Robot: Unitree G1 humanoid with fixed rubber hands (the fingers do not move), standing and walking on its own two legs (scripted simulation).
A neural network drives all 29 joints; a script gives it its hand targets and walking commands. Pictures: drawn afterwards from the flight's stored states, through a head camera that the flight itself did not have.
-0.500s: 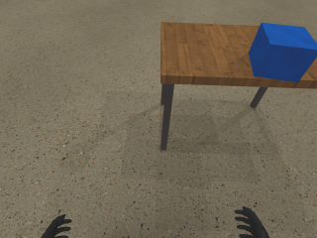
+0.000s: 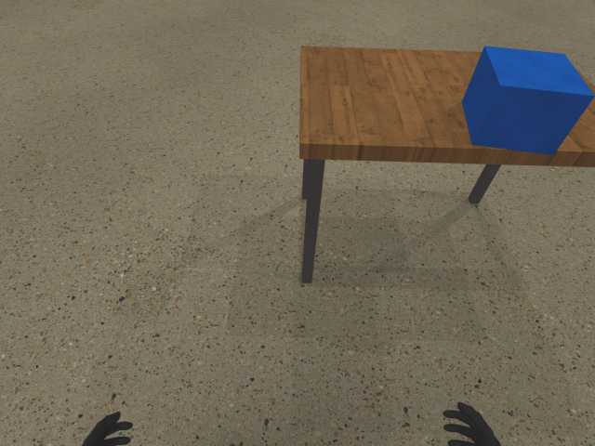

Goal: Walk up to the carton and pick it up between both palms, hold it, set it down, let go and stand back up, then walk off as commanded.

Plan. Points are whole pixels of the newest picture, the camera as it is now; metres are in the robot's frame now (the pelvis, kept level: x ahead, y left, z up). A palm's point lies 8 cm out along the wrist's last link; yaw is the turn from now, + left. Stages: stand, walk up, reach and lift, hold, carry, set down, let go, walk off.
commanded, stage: walk up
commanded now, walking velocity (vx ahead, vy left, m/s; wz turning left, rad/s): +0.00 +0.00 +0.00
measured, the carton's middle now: (518, 99) +0.88 -0.57 +0.02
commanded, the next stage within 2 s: none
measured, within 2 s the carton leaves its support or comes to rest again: neither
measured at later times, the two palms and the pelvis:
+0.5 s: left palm out of the picture +0.11 +0.20 -0.11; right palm out of the picture +0.03 -0.48 -0.09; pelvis -0.01 -0.12 -0.02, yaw -3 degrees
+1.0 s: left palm out of the picture +0.11 +0.07 -0.11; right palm out of the picture +0.03 -0.61 -0.08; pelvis +0.00 -0.25 -0.02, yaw -6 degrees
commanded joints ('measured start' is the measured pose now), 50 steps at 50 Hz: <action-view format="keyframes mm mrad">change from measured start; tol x32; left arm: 1 -51 240 43 -37 23 -42 1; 50 335 340 178 -199 56 83 -117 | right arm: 1 -62 -240 -40 22 -21 -46 -7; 37 512 -527 -133 71 -51 -99 -123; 50 88 -541 -121 -14 -58 -85 -101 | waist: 1 0 17 -93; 21 47 171 -88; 24 143 -435 -6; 37 -120 144 -106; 50 101 50 -54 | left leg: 1 67 101 -106 -125 177 65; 8 273 468 -578 -297 22 300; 19 -6 322 -227 -172 38 224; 25 -453 12 -37 635 -302 43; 35 161 -12 152 -31 59 63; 37 451 322 -327 -223 -212 178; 38 289 594 -697 -361 -369 328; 50 -272 295 2 -9 -329 139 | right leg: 1 71 -108 112 -162 171 -62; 12 -390 -83 170 491 -113 -9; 22 211 1 -23 -63 -97 -39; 25 -19 -249 595 -429 -352 -174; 33 91 -170 315 -143 358 -243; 38 -564 17 155 562 -293 -10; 50 122 -43 -36 61 -140 -35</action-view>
